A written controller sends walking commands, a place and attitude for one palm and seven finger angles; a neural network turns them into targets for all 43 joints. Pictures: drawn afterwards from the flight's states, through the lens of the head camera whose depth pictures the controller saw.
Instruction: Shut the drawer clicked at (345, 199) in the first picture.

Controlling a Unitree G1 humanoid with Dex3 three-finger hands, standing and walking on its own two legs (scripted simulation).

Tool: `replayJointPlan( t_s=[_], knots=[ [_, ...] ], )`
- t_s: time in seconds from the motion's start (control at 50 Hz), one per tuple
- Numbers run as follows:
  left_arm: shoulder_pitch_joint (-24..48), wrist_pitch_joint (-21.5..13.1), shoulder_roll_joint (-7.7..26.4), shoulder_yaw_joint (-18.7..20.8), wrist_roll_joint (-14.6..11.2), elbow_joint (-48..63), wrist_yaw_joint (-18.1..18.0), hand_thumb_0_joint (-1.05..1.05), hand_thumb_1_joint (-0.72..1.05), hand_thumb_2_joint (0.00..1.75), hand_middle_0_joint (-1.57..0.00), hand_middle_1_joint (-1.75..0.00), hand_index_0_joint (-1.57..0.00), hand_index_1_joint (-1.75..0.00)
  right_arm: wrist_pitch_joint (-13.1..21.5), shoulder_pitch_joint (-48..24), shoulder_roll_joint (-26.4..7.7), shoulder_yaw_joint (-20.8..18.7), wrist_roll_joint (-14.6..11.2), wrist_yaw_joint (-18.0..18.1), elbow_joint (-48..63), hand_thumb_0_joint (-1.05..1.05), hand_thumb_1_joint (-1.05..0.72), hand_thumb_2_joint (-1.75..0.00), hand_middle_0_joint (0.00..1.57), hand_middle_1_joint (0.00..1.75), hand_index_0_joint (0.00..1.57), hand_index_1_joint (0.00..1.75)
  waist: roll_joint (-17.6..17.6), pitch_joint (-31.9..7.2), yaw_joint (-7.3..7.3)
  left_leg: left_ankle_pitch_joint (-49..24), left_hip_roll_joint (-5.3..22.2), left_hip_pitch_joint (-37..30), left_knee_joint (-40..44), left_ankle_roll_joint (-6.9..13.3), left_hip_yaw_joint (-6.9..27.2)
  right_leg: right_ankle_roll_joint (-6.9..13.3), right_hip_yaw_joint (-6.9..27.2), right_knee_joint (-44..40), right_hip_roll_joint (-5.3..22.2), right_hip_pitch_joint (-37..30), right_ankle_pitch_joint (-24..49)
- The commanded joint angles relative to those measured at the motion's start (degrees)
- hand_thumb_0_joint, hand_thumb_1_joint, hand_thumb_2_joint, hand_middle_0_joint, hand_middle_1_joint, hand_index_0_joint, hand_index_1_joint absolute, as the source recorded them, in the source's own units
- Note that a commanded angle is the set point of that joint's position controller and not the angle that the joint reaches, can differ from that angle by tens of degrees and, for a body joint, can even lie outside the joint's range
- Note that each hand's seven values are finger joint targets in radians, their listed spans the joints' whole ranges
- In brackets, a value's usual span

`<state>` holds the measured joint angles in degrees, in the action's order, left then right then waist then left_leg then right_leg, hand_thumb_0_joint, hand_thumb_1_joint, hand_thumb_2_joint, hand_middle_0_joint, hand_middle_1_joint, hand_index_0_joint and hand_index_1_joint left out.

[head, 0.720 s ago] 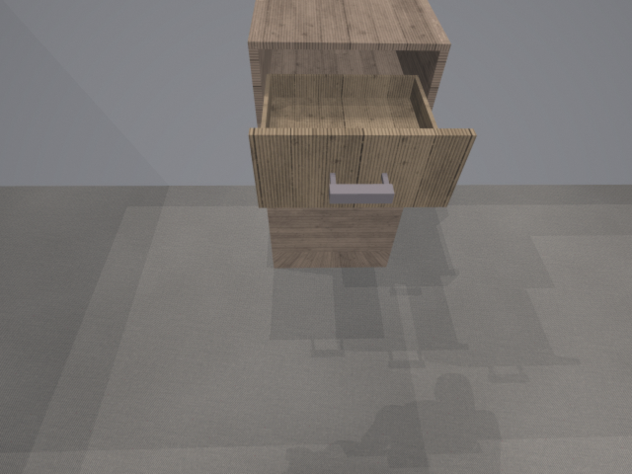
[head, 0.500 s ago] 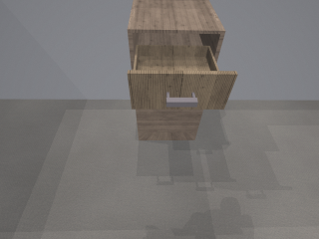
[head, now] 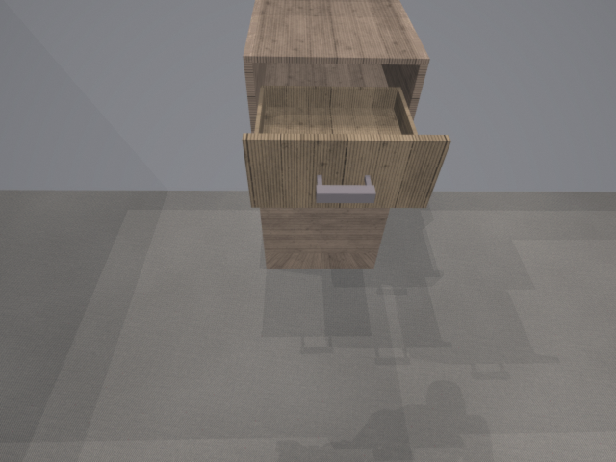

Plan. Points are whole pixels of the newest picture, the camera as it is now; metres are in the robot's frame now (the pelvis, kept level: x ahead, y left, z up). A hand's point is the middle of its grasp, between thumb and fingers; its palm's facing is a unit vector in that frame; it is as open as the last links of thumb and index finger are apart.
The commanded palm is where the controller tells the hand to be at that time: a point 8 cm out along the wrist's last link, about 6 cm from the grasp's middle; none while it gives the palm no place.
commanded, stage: stand and wait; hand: left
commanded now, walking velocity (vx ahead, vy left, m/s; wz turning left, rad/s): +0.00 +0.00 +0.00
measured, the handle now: (344, 186) +0.61 -0.03 -0.03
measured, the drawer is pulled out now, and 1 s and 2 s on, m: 0.30 0.30 0.30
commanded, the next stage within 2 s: look at it before walking up in 0.18 s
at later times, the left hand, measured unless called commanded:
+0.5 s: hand out of the picture +0.05 +0.21 -0.17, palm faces -0.03 -0.96 -0.27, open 7.4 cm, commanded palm none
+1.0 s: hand out of the picture +0.05 +0.21 -0.17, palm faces -0.03 -0.96 -0.29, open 7.4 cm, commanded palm none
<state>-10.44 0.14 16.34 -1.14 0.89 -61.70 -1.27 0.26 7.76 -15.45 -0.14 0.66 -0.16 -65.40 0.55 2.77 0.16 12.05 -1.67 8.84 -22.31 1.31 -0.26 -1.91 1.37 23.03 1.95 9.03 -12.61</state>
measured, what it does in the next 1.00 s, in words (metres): stands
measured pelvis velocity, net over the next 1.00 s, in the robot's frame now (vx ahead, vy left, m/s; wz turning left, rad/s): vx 0.00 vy -0.01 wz -0.01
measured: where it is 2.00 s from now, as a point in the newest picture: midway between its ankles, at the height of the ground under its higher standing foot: (357, 460)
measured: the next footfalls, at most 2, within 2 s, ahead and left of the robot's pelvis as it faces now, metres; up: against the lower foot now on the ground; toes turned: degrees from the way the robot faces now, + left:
left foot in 1.68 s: +0.28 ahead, +0.01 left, +0.00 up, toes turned +5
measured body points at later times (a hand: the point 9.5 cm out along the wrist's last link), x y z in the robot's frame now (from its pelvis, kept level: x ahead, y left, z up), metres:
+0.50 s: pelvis +0.00 -0.01 +0.00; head +0.01 +0.00 +0.45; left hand +0.05 +0.26 -0.15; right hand +0.06 -0.27 -0.14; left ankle +0.00 +0.10 -0.74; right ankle +0.00 -0.14 -0.74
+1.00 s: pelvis +0.00 -0.01 +0.00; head +0.01 -0.01 +0.45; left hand +0.05 +0.26 -0.14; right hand +0.06 -0.29 -0.14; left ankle +0.00 +0.10 -0.74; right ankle +0.00 -0.14 -0.74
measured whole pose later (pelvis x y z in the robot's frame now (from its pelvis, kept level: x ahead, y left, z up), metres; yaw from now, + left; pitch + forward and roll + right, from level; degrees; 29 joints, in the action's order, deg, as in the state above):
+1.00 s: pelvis +0.00 -0.01 +0.00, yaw +0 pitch -1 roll +0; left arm -10.4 -0.5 16.3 -0.9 0.8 -62.9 -1.2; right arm 0.8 7.2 -15.5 -0.2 0.7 0.3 -66.2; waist 0.7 2.1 0.4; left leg 10.7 -0.3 7.7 -19.8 0.1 -0.1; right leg -0.7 1.2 20.7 0.6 8.1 -11.2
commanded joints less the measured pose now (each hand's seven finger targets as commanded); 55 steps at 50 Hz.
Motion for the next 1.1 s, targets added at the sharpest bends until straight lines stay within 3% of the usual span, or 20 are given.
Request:
replayJointPlan(
  t_s=[0.0, 0.18, 0.46, 0.94, 0.96, 0.98, 1.02, 1.08],
  knots=[
    [0.62, -1.31, 8.69, 2.06, -0.17, 2.81, -0.44, 0.00, 0.90, 0.90, -0.20, -0.30, -0.20, -0.30, 1.30, -1.86, -9.65, -1.57, -0.22, 0.77, 3.05, 0.00, -0.90, -0.90, 0.20, 0.30, 0.20, 0.30, -0.72, -3.11, 0.16, -6.73, 7.01, -0.56, 4.68, 0.34, 6.26, 2.25, 3.56, -3.76, 4.74, -0.03, 4.55],
    [0.00, -1.56, 8.36, 2.04, -0.16, 2.03, -0.48, 0.00, 0.90, 0.90, -0.20, -0.30, -0.20, -0.30, 1.28, -1.25, -9.04, -1.64, -0.27, 0.88, 2.23, 0.00, -0.90, -0.90, 0.20, 0.30, 0.20, 0.30, 0.45, -3.16, 0.04, -7.22, 7.16, -1.27, 4.44, 0.07, 5.84, 2.46, 3.90, -4.23, 4.84, 0.52, 5.52],
    [-0.31, -1.63, 8.14, 2.26, -0.10, 1.84, -0.44, 0.00, 0.90, 0.90, -0.20, -0.30, -0.20, -0.30, 1.47, -1.09, -8.72, -1.71, -0.28, 1.07, 2.16, 0.00, -0.90, -0.90, 0.20, 0.30, 0.20, 0.30, -0.71, -3.04, 0.19, -7.87, 7.39, -1.42, 4.90, -0.01, 5.81, 2.53, 3.85, -4.69, 4.63, 0.27, 5.84],
    [0.41, -1.87, 9.65, 2.46, -0.18, 1.71, -0.27, 0.00, 0.90, 0.90, -0.20, -0.30, -0.20, -0.30, 1.67, -1.93, -10.28, -1.65, -0.25, 1.23, 2.41, 0.00, -0.90, -0.90, 0.20, 0.30, 0.20, 0.30, -0.92, -3.67, 0.19, -9.66, 7.83, -2.71, 5.44, -0.24, 5.55, 2.70, 4.27, -5.41, 4.68, -0.48, 8.36],
    [-1.89, -1.37, 5.19, 1.54, -0.34, 0.51, -0.40, 0.00, 0.90, 0.90, -0.20, -0.30, -0.20, -0.30, 1.26, -0.25, -5.86, -0.63, -0.05, 1.15, 1.39, 0.00, -0.90, -0.90, 0.20, 0.30, 0.20, 0.30, -0.15, -4.36, 0.17, -7.19, 7.98, -3.28, 5.31, -0.63, 4.87, 2.01, 3.51, -5.77, 4.39, -0.66, 5.29],
    [-3.00, -0.85, 3.72, 1.22, -0.31, -0.36, -0.39, 0.00, 0.90, 0.90, -0.20, -0.30, -0.20, -0.30, 0.80, 1.47, -4.64, -0.34, 0.12, 1.07, 0.50, 0.00, -0.90, -0.90, 0.20, 0.30, 0.20, 0.30, 0.19, -3.38, 0.00, -2.00, 7.58, -2.48, 4.94, -0.88, 4.52, 1.85, 3.29, -5.39, 3.77, 0.05, -0.18],
    [-4.27, -0.02, 4.05, 1.73, 0.07, -0.51, 0.09, 0.00, 0.90, 0.90, -0.20, -0.30, -0.20, -0.30, 0.16, 2.89, -5.30, -0.89, 0.57, 0.92, 0.33, 0.00, -0.90, -0.90, 0.20, 0.30, 0.20, 0.30, 0.61, 0.98, -0.06, 12.79, 7.47, 0.67, 5.46, -0.22, 5.18, 2.60, 3.50, -4.25, 2.79, 4.22, -12.05],
    [-5.54, 0.28, 3.53, 2.46, 0.43, 0.51, 0.97, 0.00, 0.90, 0.90, -0.20, -0.30, -0.20, -0.30, 0.13, 4.47, -6.65, -1.92, 0.88, 0.91, 1.01, 0.00, -0.90, -0.90, 0.20, 0.30, 0.20, 0.30, -3.39, 4.96, -0.42, 23.87, 10.45, 3.43, 8.20, 2.17, 9.45, 3.29, 1.13, 1.36, 0.54, 9.28, -15.42]
  ],
)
